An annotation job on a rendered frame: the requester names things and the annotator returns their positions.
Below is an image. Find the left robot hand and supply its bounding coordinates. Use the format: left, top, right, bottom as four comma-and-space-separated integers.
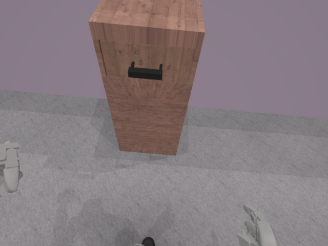
0, 141, 23, 197

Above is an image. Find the drawer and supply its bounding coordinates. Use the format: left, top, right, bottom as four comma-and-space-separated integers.
100, 40, 194, 83

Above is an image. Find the handle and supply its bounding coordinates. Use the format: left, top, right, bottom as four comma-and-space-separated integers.
128, 61, 162, 80

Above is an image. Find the right robot hand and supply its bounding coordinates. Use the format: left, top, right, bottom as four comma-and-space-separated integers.
238, 203, 278, 246

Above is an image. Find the cabinet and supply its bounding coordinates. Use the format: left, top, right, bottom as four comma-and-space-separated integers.
88, 0, 205, 156

